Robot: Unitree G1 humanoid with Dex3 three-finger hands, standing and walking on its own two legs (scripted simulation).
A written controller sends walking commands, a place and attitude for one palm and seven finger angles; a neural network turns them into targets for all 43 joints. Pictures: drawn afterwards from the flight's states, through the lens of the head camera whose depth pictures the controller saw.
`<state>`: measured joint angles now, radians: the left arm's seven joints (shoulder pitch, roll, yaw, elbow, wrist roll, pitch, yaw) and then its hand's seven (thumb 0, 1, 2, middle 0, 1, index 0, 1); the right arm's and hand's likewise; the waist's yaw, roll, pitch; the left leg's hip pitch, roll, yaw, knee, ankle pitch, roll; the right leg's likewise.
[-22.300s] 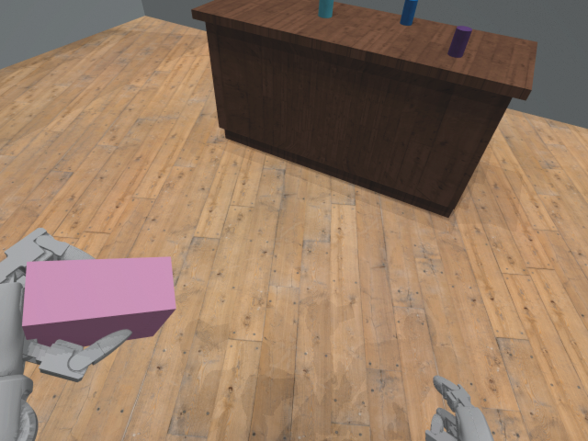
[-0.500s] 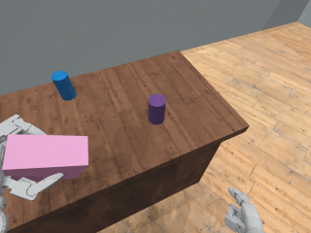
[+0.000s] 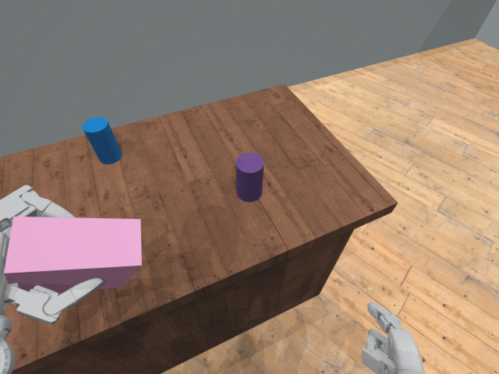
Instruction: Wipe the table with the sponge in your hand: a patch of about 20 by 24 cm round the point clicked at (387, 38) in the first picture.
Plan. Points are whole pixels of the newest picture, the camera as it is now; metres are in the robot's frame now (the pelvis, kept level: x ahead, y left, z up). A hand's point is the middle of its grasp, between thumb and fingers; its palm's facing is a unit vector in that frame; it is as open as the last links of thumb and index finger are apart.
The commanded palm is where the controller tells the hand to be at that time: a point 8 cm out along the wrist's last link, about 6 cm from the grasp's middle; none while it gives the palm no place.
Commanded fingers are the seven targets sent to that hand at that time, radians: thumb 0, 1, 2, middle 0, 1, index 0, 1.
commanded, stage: shuffle to correct the standing spot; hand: left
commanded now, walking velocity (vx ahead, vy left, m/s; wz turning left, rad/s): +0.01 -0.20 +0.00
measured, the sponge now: (96, 257) +0.23 +0.21 +0.14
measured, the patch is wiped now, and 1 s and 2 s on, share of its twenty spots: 0.00 0.00 0.00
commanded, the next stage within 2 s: come to a stop and stand still in 0.44 s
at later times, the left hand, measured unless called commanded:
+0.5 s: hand (62, 256) +0.22 +0.23 +0.16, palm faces +0.33 -0.85 -0.42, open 9.9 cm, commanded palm +0.16 +0.27 +0.18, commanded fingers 0.00 0.10 1.30 -1.20 -1.60 -1.20 -1.60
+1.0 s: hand (78, 255) +0.22 +0.21 +0.16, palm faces +0.28 -0.84 -0.46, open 9.9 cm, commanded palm +0.15 +0.25 +0.18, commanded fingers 0.00 0.10 1.30 -1.20 -1.60 -1.20 -1.60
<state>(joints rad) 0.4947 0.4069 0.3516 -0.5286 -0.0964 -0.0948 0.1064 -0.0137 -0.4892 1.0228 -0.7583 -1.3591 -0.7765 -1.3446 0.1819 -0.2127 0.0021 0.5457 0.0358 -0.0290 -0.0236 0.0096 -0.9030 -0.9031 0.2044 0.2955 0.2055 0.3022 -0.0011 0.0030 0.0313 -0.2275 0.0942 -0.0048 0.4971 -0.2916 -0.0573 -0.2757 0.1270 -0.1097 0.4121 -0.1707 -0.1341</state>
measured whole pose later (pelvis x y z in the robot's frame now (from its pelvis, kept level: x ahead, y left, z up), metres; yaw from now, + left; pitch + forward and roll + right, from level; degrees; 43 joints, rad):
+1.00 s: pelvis -0.02 -0.02 +0.00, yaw -2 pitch -1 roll +0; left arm 0.42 0.44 0.38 -0.50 -0.03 -0.24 0.08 -0.02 -0.49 1.02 -0.76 -1.36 -0.78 -1.34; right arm 0.23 -0.19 0.01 0.58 0.02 -0.17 -0.02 0.01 -0.90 -0.90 0.20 0.30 0.20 0.30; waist 0.02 -0.05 0.13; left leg -0.27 -0.02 0.05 0.53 -0.23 0.05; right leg -0.27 0.13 -0.05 0.48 -0.20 -0.09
